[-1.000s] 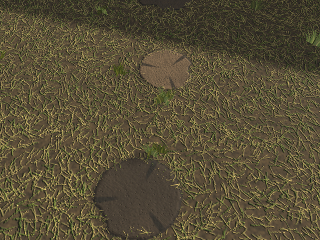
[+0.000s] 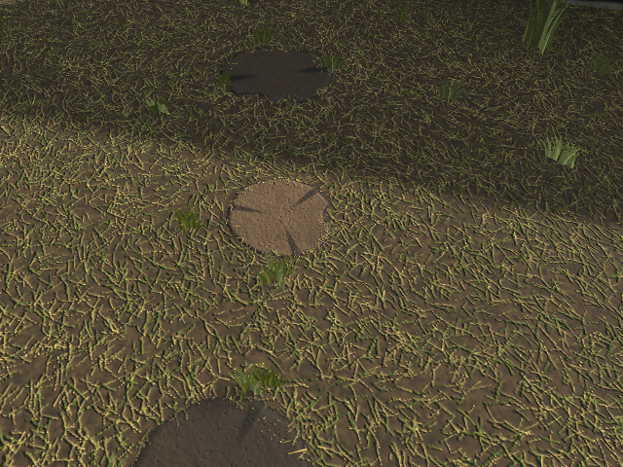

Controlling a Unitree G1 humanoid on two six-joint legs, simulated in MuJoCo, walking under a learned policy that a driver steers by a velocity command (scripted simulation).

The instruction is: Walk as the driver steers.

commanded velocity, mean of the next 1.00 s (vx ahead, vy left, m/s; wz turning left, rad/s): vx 0.47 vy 0.00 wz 0.09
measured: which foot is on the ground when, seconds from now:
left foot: down 0.00-0.24, up 0.26-0.76, down 0.78-1.00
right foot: up 0.00-0.20, down 0.22-0.78, up 0.80-1.00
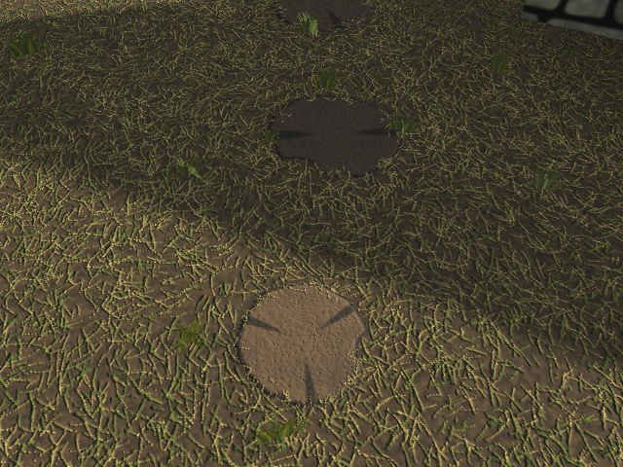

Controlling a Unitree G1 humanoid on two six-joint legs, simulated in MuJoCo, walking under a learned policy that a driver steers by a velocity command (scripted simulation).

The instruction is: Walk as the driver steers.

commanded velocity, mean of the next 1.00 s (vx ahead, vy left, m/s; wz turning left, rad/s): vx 0.50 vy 0.00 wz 0.10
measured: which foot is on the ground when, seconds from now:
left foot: down 0.00-0.28, up 0.30-0.72, down 0.74-1.00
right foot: up 0.00-0.24, down 0.26-0.74, up 0.76-1.00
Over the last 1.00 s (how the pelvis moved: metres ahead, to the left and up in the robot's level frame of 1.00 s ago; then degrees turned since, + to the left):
0.51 -0.10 -0.01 10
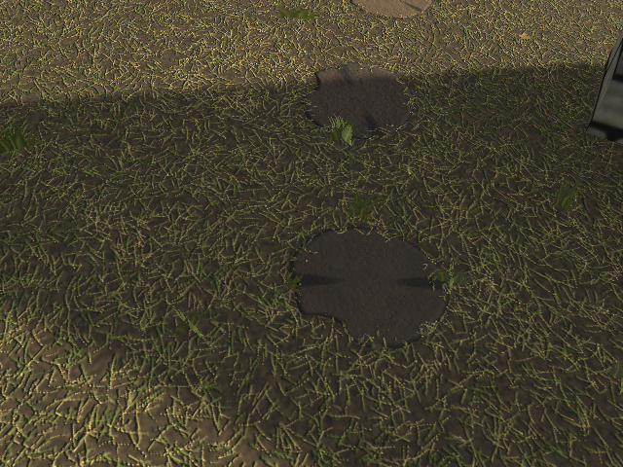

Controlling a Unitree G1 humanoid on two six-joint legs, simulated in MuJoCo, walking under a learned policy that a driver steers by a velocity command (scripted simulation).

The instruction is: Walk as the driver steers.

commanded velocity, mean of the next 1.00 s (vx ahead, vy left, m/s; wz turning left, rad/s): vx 0.49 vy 0.00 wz -0.18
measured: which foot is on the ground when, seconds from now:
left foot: down 0.00-0.28, up 0.30-0.82, down 0.84-1.00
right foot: up 0.00-0.24, down 0.26-0.86, up 0.88-1.00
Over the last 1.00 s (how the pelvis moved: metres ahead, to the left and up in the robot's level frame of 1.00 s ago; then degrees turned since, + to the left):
0.51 0.04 0.01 3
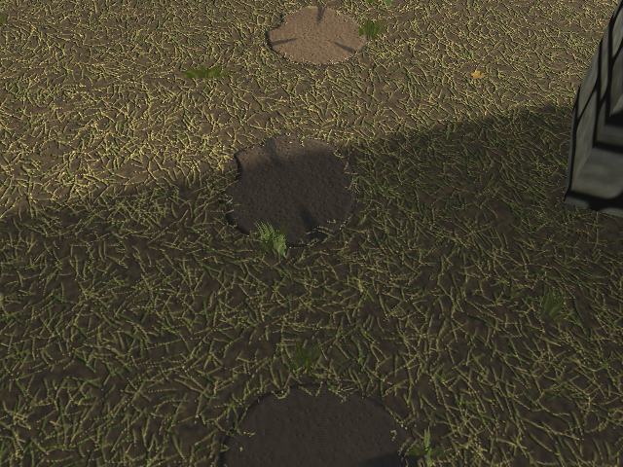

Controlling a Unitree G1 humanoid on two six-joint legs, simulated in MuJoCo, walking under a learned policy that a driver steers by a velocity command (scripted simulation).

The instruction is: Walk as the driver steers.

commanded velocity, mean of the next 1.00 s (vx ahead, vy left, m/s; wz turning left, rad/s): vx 0.09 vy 0.00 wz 0.01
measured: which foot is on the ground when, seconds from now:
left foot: down 0.00-0.36, up 0.38-0.74, down 0.76-1.00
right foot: up 0.00-0.34, down 0.36-0.76, up 0.78-1.00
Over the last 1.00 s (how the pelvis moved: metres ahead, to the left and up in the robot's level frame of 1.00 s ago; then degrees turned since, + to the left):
0.54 -0.09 -0.01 -8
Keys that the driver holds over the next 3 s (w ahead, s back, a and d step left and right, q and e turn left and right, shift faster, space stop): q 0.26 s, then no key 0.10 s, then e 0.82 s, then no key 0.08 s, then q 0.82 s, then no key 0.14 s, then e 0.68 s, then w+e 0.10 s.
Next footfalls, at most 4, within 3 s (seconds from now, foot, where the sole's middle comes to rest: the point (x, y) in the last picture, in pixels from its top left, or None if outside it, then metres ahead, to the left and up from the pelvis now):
0.36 right None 0.29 -0.09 -0.77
0.76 left None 0.17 0.08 -0.77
1.18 right None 0.15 -0.14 -0.77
1.70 left None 0.15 0.05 -0.77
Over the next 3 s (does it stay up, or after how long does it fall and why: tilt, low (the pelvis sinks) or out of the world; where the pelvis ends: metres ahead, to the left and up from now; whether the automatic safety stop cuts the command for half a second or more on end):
stays up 0.12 -0.02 0.01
